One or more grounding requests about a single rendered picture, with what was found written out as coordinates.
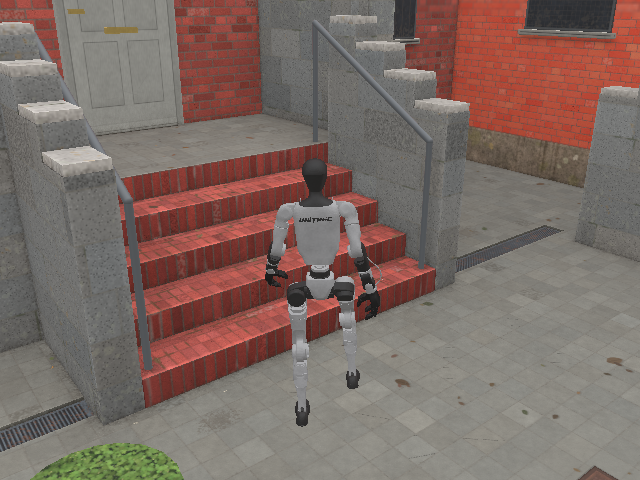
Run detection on stairs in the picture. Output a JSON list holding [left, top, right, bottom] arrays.
[[118, 142, 436, 408]]

